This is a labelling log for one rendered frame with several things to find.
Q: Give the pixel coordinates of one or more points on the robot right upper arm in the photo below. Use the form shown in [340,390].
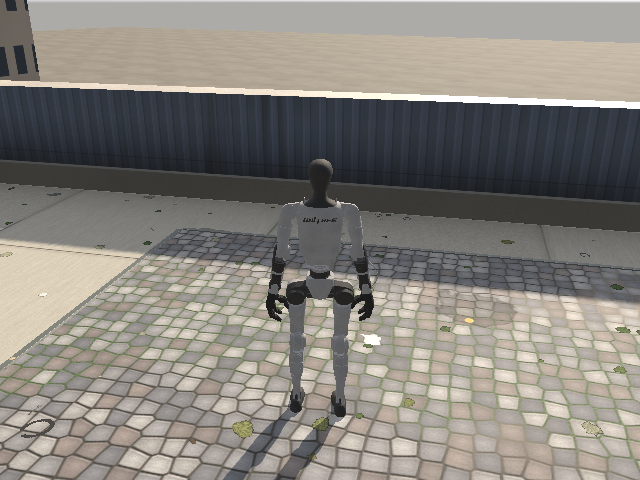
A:
[352,213]

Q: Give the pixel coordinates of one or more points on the left robot hand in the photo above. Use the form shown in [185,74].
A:
[271,305]

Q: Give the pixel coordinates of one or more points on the robot left forearm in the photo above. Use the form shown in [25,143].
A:
[277,272]

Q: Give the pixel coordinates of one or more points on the humanoid robot head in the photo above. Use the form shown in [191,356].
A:
[320,174]

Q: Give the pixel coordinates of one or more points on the robot right forearm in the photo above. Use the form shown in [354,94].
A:
[363,274]

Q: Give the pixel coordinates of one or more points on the robot left upper arm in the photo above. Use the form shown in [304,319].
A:
[288,212]

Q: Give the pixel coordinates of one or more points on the right robot hand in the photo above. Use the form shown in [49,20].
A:
[368,306]

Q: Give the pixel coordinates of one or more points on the robot right shin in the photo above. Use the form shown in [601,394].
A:
[340,367]

